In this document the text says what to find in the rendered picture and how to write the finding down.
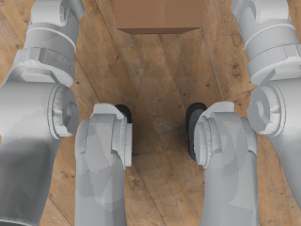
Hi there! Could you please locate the robot left forearm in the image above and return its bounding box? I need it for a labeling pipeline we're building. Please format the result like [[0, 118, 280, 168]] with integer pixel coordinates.
[[0, 0, 85, 88]]

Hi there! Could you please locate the robot right forearm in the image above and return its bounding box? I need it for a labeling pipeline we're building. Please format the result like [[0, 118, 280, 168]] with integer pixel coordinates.
[[230, 0, 301, 86]]

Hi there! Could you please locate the left robot upper arm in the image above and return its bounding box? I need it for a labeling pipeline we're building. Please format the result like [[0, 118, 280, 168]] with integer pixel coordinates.
[[0, 81, 80, 226]]

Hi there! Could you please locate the robot right thigh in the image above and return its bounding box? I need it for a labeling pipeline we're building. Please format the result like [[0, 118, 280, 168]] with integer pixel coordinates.
[[194, 111, 260, 226]]

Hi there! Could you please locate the left robot shin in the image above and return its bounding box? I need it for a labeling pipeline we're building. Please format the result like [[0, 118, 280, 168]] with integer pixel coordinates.
[[74, 103, 125, 160]]

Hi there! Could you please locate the carton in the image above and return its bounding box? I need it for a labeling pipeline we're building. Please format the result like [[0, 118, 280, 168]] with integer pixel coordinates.
[[114, 0, 205, 35]]

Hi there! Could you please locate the right robot upper arm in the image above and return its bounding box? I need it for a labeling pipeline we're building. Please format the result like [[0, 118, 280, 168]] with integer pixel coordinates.
[[246, 77, 301, 211]]

